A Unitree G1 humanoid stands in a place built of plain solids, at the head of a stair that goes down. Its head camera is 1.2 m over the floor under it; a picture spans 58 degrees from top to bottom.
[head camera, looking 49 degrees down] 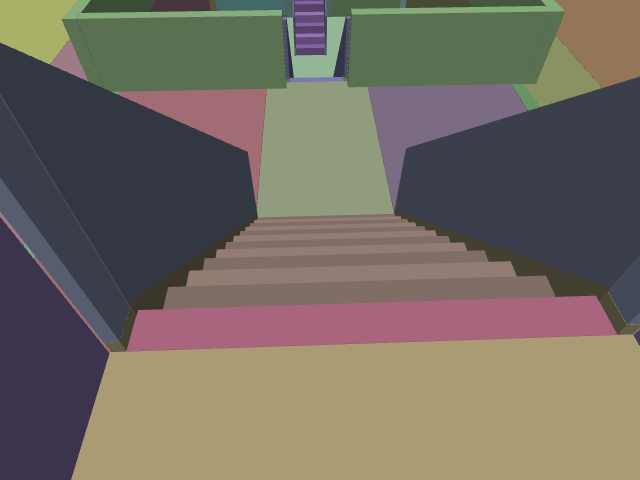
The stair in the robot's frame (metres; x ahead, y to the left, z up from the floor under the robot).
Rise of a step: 0.20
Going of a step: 0.23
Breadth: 1.50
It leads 2 degrees to the left of straight ahead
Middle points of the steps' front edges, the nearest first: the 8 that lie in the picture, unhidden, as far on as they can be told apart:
0.77 -0.16 0.00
1.00 -0.15 -0.20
1.23 -0.15 -0.40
1.46 -0.14 -0.60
1.69 -0.13 -0.79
1.92 -0.12 -0.99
2.15 -0.11 -1.19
2.38 -0.10 -1.39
